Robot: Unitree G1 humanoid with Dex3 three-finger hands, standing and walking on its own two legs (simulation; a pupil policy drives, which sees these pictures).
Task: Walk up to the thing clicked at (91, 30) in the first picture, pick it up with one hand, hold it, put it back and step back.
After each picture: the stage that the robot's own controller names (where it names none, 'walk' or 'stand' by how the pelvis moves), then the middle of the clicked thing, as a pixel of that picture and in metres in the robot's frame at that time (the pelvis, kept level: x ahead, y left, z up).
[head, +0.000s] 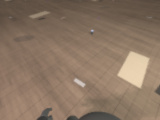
stand; (92, 32) +2.29 -0.02 -0.72
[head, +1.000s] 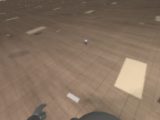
walk; (86, 42) +2.15 +0.24 -0.69
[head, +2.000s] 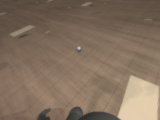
walk; (79, 49) +1.49 +0.39 -0.71
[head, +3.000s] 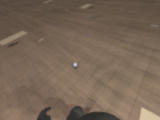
walk; (75, 66) +0.99 +0.36 -0.72
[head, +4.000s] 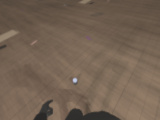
walk; (75, 81) +0.60 +0.25 -0.71
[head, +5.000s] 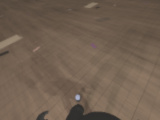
stand; (78, 98) +0.37 +0.20 -0.71
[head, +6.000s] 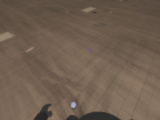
stand; (73, 105) +0.31 +0.16 -0.72
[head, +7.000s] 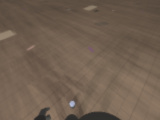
stand; (72, 104) +0.31 +0.18 -0.72
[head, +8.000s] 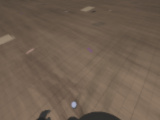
stand; (74, 105) +0.31 +0.18 -0.73
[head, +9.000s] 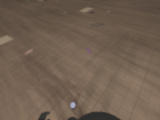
stand; (73, 106) +0.31 +0.19 -0.73
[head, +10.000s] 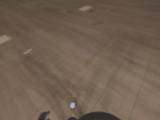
stand; (72, 106) +0.30 +0.19 -0.73
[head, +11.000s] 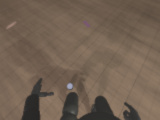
go down; (70, 86) +0.33 +0.19 -0.58
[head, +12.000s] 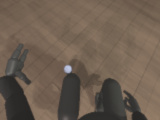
go down; (68, 70) +0.39 +0.21 -0.32
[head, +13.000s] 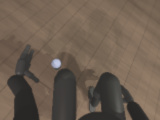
close in; (56, 64) +0.38 +0.23 -0.26
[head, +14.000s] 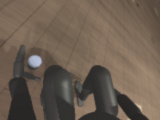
close; (34, 63) +0.37 +0.25 -0.22
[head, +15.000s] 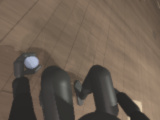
close; (31, 63) +0.36 +0.26 -0.22
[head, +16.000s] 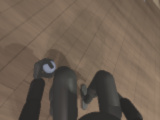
lift; (48, 68) +0.32 +0.24 -0.17
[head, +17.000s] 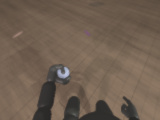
lift; (64, 76) +0.31 +0.18 +0.01
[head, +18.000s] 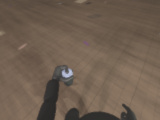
hold; (67, 77) +0.32 +0.16 +0.00
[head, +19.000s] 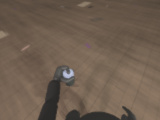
hold; (69, 77) +0.32 +0.16 +0.00
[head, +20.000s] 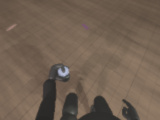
crouch; (64, 74) +0.34 +0.18 -0.06
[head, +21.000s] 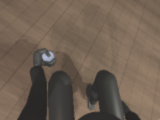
lower; (49, 59) +0.41 +0.23 -0.16
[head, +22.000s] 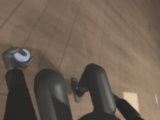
lower; (23, 59) +0.40 +0.27 -0.23
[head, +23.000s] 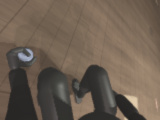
lower; (26, 58) +0.39 +0.27 -0.23
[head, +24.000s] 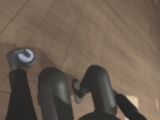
lower; (26, 59) +0.39 +0.27 -0.22
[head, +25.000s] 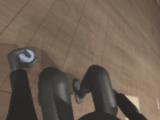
lower; (27, 59) +0.38 +0.27 -0.22
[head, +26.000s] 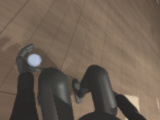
open; (32, 62) +0.37 +0.24 -0.23
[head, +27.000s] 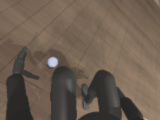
stand; (51, 63) +0.37 +0.22 -0.25
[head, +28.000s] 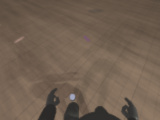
stand; (72, 97) +0.32 +0.15 -0.62
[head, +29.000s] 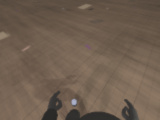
stand; (74, 103) +0.33 +0.16 -0.66
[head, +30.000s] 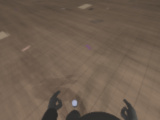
stand; (74, 104) +0.32 +0.15 -0.67
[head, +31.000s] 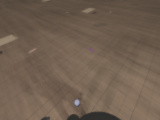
stand; (77, 103) +0.35 +0.15 -0.72
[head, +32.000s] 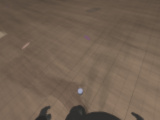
walk; (80, 91) +0.40 +0.13 -0.70
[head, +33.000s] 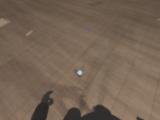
walk; (79, 73) +0.64 +0.13 -0.69
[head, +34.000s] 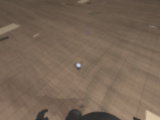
stand; (78, 66) +0.90 +0.21 -0.70
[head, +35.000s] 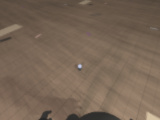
stand; (79, 67) +0.91 +0.19 -0.72
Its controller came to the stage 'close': yes
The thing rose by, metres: 0.72
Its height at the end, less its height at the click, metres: +0.00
